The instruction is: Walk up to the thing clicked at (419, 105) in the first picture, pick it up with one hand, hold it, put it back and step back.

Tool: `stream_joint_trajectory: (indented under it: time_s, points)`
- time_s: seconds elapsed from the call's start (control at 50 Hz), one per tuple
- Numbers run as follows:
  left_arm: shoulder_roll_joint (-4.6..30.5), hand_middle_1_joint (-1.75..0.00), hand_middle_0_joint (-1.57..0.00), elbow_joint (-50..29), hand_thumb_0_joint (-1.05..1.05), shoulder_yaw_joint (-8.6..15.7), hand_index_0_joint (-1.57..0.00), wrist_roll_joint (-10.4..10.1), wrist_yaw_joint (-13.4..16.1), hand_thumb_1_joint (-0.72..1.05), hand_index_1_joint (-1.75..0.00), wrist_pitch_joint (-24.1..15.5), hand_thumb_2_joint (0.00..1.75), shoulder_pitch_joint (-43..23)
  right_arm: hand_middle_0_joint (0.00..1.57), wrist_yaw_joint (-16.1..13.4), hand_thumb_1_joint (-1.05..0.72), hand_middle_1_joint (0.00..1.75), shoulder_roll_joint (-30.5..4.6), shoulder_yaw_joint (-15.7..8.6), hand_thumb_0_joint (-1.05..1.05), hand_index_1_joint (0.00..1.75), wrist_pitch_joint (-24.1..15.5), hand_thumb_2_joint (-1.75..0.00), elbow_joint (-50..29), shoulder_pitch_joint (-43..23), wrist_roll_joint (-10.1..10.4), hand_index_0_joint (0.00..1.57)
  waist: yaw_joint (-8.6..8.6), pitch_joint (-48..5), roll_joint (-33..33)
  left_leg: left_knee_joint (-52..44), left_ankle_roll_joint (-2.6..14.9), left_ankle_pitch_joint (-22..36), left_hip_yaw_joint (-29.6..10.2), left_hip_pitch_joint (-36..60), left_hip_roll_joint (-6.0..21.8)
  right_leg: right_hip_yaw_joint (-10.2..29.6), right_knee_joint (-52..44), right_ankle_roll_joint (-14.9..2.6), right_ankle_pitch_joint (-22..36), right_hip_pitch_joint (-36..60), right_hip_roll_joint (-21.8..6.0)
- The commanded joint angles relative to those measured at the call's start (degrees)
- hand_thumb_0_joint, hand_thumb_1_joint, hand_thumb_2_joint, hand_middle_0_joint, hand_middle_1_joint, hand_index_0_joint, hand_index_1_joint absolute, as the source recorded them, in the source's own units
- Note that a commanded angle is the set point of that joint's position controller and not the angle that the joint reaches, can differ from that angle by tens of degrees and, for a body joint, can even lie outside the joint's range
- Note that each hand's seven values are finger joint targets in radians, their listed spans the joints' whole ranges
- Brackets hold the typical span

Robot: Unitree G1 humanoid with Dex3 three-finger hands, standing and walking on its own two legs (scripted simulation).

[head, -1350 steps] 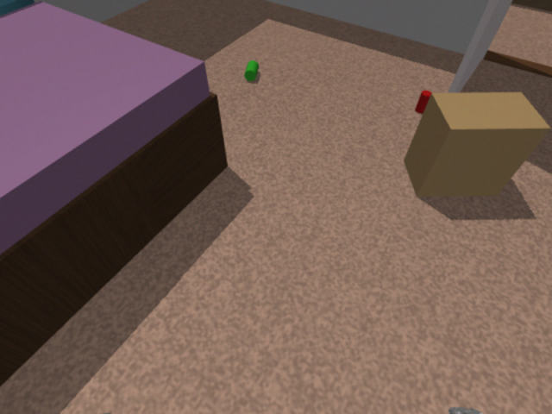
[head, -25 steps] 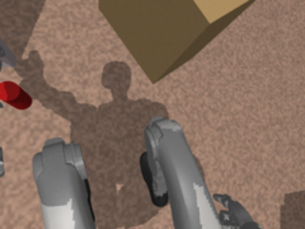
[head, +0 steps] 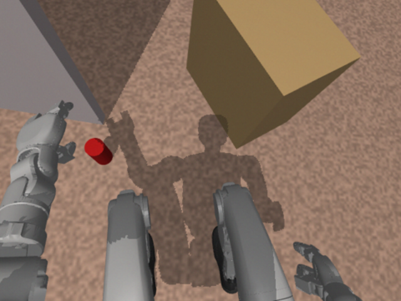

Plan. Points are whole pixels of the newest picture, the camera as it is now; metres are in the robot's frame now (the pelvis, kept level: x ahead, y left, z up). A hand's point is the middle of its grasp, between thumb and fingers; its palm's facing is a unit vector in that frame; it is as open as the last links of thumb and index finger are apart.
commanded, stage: home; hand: left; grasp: from above
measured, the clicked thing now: (99, 152) +0.48 +0.27 -0.40
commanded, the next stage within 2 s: none
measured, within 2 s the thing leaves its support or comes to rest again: neither
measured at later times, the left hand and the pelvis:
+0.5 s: hand (21, 219) +0.26 +0.22 +0.09, palm faces +0.02 -0.93 -0.37, open 7.4 cm; pelvis +0.04 +0.00 +0.18, yaw +5 degrees
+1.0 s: hand out of the picture +0.22 +0.20 +0.21, palm faces +0.18 -0.96 -0.20, open 7.4 cm; pelvis +0.08 +0.00 +0.26, yaw +7 degrees
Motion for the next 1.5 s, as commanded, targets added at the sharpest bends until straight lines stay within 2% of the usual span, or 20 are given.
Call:
stream_joint_trajectory:
  time_s: [0.0, 0.04, 0.08, 0.12, 0.16, 0.3, 0.34, 0.38, 0.44, 0.52, 0.54, 0.56, 0.62, 0.72, 0.76, 0.82, 0.9, 0.96, 1.08, 1.48]
  points:
    - [10.6, -0.3, -0.2, -20.2, 0.0, 4.1, -0.2, -7.3, 1.1, 0.9, -0.3, 1.5, 0.9, -6.3, 0.2, -2.1, -0.9, 0.3, -9.3, -4.1, 0.0, 0.3, -2.2, -0.9, -6.0, 4.1, 1.1, 0.2, 0.97, -33.2, 5.4, -20.7, 2.99, 6.1, 3.1, 32.8, -1.2, -1.7, -21.6, -3.75, 10.3, 24.6, 0.5]
    - [6.6, -0.3, -0.2, -20.3, 0.0, 2.2, -0.2, -10.0, 1.1, 0.9, -0.3, 3.0, 0.9, -1.3, 0.2, -2.9, -0.9, 0.3, -8.8, -4.1, 0.0, 0.3, -2.9, -0.9, -6.3, 2.6, 1.3, 0.2, 0.39, -29.4, 4.6, -23.7, 2.76, 5.1, 3.1, 35.4, -0.9, -1.5, -24.5, -3.71, 9.6, 25.4, 0.4]
    - [6.0, -0.3, -0.2, -25.4, 0.0, 3.2, -0.2, -12.9, 1.5, 0.9, -0.3, 4.1, 0.9, 0.6, 0.2, -3.7, -0.9, 0.3, -8.9, -4.1, 0.0, 0.3, -4.0, -0.9, -6.5, 1.7, 1.6, 0.2, 0.87, -29.9, 5.9, -26.9, 2.42, 5.0, 2.5, 39.5, -1.0, -1.1, -26.4, -3.79, 9.5, 28.0, 0.1]
    - [4.5, -0.3, -0.2, -27.8, 0.0, 2.7, -0.2, -15.6, 1.5, 0.9, -0.3, 5.4, 0.9, 4.1, 0.2, -4.5, -0.9, 0.3, -8.7, -3.9, 0.0, 0.3, -5.1, -0.9, -7.2, 0.2, 1.8, 0.2, 1.39, -28.4, 6.8, -30.1, 2.07, 4.3, 1.9, 43.3, -0.7, -1.2, -28.2, -3.82, 9.1, 29.2, 0.0]
    - [1.6, -0.3, -0.2, -29.7, 0.0, 1.7, -0.2, -18.4, 1.6, 0.9, -0.3, 6.3, 0.9, 7.6, 0.2, -5.2, -0.9, 0.3, -8.4, -3.6, 0.0, 0.3, -6.3, -0.9, -7.6, -0.9, 2.2, 0.2, 0.42, -26.1, 6.7, -32.9, 1.92, 3.4, 1.2, 45.6, -0.8, -1.0, -30.4, -3.72, 8.7, 30.9, -0.2]
    - [-2.5, -0.3, -0.2, -36.6, 0.0, 2.1, -0.2, -29.5, 2.3, 0.9, -0.3, 10.7, 0.9, 21.7, 0.2, -7.7, -0.9, 0.3, -6.9, -2.2, 0.0, 0.3, -9.2, -0.9, -10.0, -2.8, 2.5, 0.2, 0.31, -19.1, 4.3, -43.1, 2.01, 2.5, 1.2, 54.0, -1.2, -0.1, -41.6, -3.33, 7.8, 41.5, -0.4]
    - [-2.7, -0.3, -0.2, -39.8, 0.0, 3.0, -0.2, -32.5, 2.5, 0.9, -0.3, 11.8, 0.9, 24.2, 0.2, -8.4, -0.9, 0.3, -6.4, -1.7, 0.0, 0.3, -9.9, -0.9, -10.7, -2.8, 2.5, 0.2, 1.22, -18.6, 5.6, -46.6, 1.8, 2.4, 0.5, 58.1, -1.1, -0.1, -44.0, -3.3, 8.0, 44.3, -0.4]
    - [-4.5, -0.3, -0.2, -41.7, 0.0, 2.0, -0.2, -34.5, 2.7, 0.9, -0.3, 13.1, 0.9, 27.8, 0.2, -9.2, -0.9, 0.3, -5.8, -1.2, 0.0, 0.3, -10.6, -0.9, -11.2, -2.2, 2.6, 0.2, 1.03, -17.8, 5.2, -49.1, 1.55, 4.8, 0.5, 61.3, -1.1, -0.4, -46.3, -3.3, 10.0, 47.1, -0.4]
    - [-6.7, -0.3, -0.2, -44.2, 0.0, 2.2, -0.2, -37.5, 2.8, 0.9, -0.3, 15.3, 0.9, 33.5, 0.2, -10.6, -0.9, 0.3, -5.0, -0.2, 0.0, 0.3, -11.4, -0.9, -11.7, -0.8, 2.5, 0.2, 1.18, -14.7, 4.7, -52.9, 1.36, 8.3, 0.7, 65.1, -1.1, -0.6, -50.4, -3.25, 12.8, 51.8, -0.4]
    - [-8.9, -0.3, -0.2, -49.2, 0.0, 3.5, -0.2, -41.2, 2.5, 0.9, -0.3, 18.1, 0.9, 39.6, 0.2, -12.3, -0.9, 0.3, -4.4, 0.5, 0.0, 0.3, -12.6, -0.9, -12.8, 1.1, 2.4, 0.2, 1.75, -13.4, 5.0, -57.5, 0.98, 14.3, 0.8, 71.6, -0.7, -1.0, -54.6, -3.12, 17.6, 58.3, -0.4]
    - [-10.0, -0.3, -0.2, -49.7, 0.0, 3.0, -0.2, -41.9, 2.3, 0.9, -0.3, 18.8, 0.9, 42.5, 0.2, -12.7, -0.9, 0.3, -4.2, 0.7, 0.0, 0.3, -12.9, -0.9, -12.9, 1.7, 2.2, 0.2, 1.71, -12.0, 4.3, -58.4, 1.04, 16.1, 1.2, 71.8, -0.9, -1.1, -56.0, -3.06, 19.0, 60.3, -0.3]
    - [-10.0, -0.3, -0.2, -50.8, 0.0, 3.9, -0.2, -42.8, 2.2, 0.9, -0.3, 19.3, 0.9, 44.7, 0.2, -13.0, -0.9, 0.3, -4.0, 0.7, 0.0, 0.3, -13.2, -0.9, -13.6, 1.8, 2.2, 0.2, 2.17, -11.0, 3.5, -59.6, 1.14, 16.4, 1.5, 72.3, -1.1, -1.2, -57.6, -2.93, 19.3, 62.4, -0.2]
    - [-11.4, -0.3, -0.2, -55.1, 0.0, 4.0, -0.2, -44.6, 1.7, 0.9, -0.3, 20.9, 0.9, 50.0, 0.2, -13.9, -0.9, 0.3, -3.3, 0.8, 0.0, 0.3, -14.0, -0.9, -14.7, 3.0, 2.2, 0.2, 2.28, -9.6, 2.8, -61.3, 1.41, 20.4, 3.4, 74.5, -1.8, -1.2, -61.7, -2.92, 22.5, 67.5, -0.1]
    - [-12.9, -0.3, -0.2, -58.9, 0.0, 3.5, -0.2, -45.5, 0.4, 0.9, -0.3, 22.3, 0.9, 57.4, 0.2, -14.8, -0.9, 0.3, -3.4, 0.6, 0.0, 0.3, -15.6, -0.9, -16.1, 3.3, 1.9, 0.2, 2.88, -6.0, -0.7, -64.0, 1.7, 23.0, 3.8, 77.0, -1.9, -2.2, -64.6, -2.66, 24.5, 70.6, 0.2]
    - [-12.6, -0.3, -0.2, -60.8, 0.0, 3.8, -0.2, -45.1, -0.2, 0.9, -0.3, 22.3, 0.9, 58.4, 0.2, -15.0, -0.9, 0.3, -3.5, 0.0, 0.0, 0.3, -16.1, -0.9, -16.3, 3.6, 1.6, 0.2, 2.81, -5.1, 0.8, -64.6, 1.68, 24.0, 4.2, 78.1, -2.1, -2.1, -65.5, -2.66, 25.3, 71.0, 0.2]
    - [-12.8, -0.3, -0.2, -61.0, 0.0, 3.2, -0.2, -44.9, -0.9, 0.9, -0.3, 22.4, 0.9, 59.2, 0.2, -15.0, -0.9, 0.3, -3.8, -0.3, 0.0, 0.3, -16.9, -0.9, -16.3, 3.8, 1.3, 0.2, 2.64, -4.2, -1.3, -64.9, 1.88, 25.1, 4.4, 78.8, -2.2, -2.3, -66.1, -2.29, 26.2, 71.7, 0.1]
    - [-12.6, -0.3, -0.2, -60.0, 0.0, 3.4, -0.2, -44.5, -1.7, 0.9, -0.3, 22.3, 0.9, 58.1, 0.2, -15.0, -0.9, 0.3, -4.3, -0.7, 0.0, 0.3, -17.8, -0.9, -16.0, 3.9, 1.0, 0.2, 2.47, -2.5, -2.0, -64.9, 2.02, 24.5, 4.8, 79.4, -2.3, -2.0, -66.8, -1.91, 25.9, 71.3, -0.3]
    - [-12.1, -0.3, -0.2, -60.0, 0.0, 3.6, -0.2, -44.2, -2.1, 0.89, -0.3, 21.9, 0.89, 56.7, 0.2, -14.9, -0.9, 0.3, -4.6, -0.8, 0.0, 0.3, -18.5, -0.9, -15.7, 3.1, 0.7, 0.2, 2.8, -1.1, -0.5, -65.9, 1.85, 21.5, 4.6, 79.0, -2.4, -2.1, -67.2, -1.89, 23.0, 70.9, -0.4]
    - [-12.0, -0.3, -0.2, -60.4, 0.0, 3.5, -0.2, -43.8, -2.0, 0.88, -0.3, 22.1, 0.89, 57.0, 0.2, -14.7, -0.9, 0.3, -4.6, -0.7, 0.0, 0.3, -19.2, -0.9, -15.6, 2.5, 0.7, 0.2, 3.25, -2.5, -0.5, -65.4, 1.85, 22.3, 5.0, 79.9, -2.6, -1.5, -67.4, -1.74, 24.1, 71.8, -0.7]
    - [-12.0, -0.3, -0.2, -59.9, 0.0, 3.7, -0.2, -44.1, -1.8, 0.9, -0.3, 21.9, 0.9, 57.5, 0.2, -15.0, -0.9, 0.3, -4.6, -0.6, 0.0, 0.3, -19.9, -0.9, -15.1, 2.2, 0.7, 0.2, 3.62, -2.2, -1.7, -66.0, 1.91, 19.0, 4.5, 78.7, -2.3, -1.6, -67.6, -1.97, 20.6, 71.7, -0.4]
